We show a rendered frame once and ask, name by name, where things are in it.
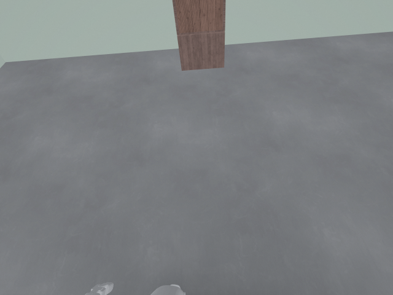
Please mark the cupboard door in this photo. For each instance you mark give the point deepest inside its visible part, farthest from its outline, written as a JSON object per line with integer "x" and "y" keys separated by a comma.
{"x": 199, "y": 15}

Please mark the robot left hand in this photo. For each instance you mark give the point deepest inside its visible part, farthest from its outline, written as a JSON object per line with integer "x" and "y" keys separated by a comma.
{"x": 103, "y": 289}

